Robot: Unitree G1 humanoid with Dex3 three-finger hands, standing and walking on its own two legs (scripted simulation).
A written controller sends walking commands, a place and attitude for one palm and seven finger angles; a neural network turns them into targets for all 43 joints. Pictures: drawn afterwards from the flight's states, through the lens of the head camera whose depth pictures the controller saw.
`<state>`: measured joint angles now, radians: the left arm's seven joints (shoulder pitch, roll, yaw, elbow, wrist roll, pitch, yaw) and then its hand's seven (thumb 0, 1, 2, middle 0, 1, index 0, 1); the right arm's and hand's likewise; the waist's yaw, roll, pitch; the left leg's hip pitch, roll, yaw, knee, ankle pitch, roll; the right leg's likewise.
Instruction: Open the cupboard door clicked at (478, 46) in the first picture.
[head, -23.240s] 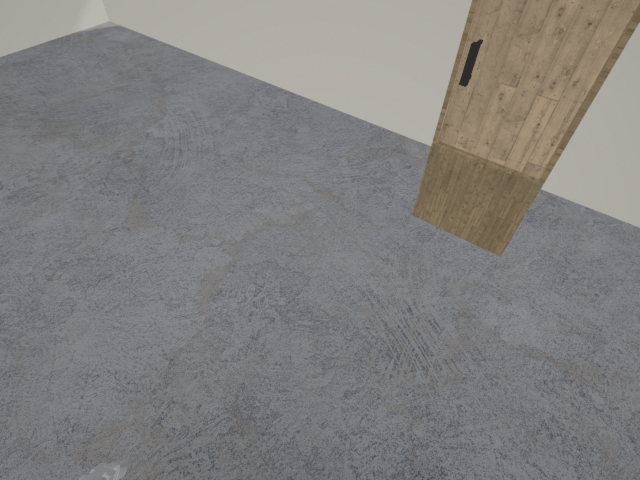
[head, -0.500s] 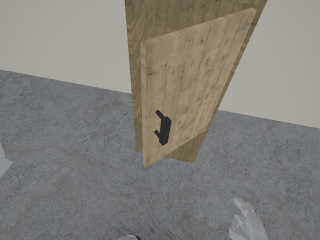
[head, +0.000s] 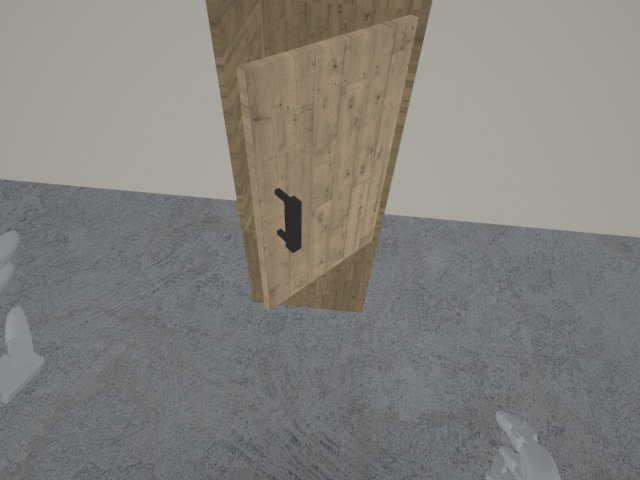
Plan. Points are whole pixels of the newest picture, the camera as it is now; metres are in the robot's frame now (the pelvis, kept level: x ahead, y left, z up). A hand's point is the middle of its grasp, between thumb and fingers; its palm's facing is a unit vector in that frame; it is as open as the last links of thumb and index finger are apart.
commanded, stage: stop stepping back and stand still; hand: left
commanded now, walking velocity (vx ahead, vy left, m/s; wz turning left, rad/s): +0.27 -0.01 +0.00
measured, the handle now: (286, 220) +0.57 +0.08 -0.04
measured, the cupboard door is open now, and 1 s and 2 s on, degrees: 46 46 46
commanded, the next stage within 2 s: let the arm hang, fingers relaxed in 0.42 s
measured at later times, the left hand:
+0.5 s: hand (4, 404) +0.15 +0.26 +0.16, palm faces +0.44 -0.79 -0.43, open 7.4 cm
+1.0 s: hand out of the picture -0.08 +0.20 -0.17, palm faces +0.11 -0.97 -0.24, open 7.1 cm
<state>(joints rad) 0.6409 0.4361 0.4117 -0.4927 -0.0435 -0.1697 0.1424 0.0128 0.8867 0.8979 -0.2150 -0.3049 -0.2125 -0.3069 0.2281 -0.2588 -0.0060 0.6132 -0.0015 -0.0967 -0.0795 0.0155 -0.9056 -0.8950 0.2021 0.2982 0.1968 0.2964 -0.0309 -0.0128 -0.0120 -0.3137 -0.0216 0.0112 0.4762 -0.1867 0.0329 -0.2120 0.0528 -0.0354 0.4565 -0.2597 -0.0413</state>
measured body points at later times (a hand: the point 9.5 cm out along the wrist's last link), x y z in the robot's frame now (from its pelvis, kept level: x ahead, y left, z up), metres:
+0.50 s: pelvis -0.04 +0.00 +0.00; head -0.05 +0.01 +0.45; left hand +0.12 +0.30 +0.18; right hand +0.10 -0.23 -0.10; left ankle -0.02 +0.12 -0.71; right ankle -0.04 -0.08 -0.74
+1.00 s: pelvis -0.04 +0.00 +0.00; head -0.02 +0.00 +0.45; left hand -0.08 +0.25 -0.15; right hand -0.02 -0.22 -0.16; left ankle -0.02 +0.13 -0.74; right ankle -0.03 -0.09 -0.74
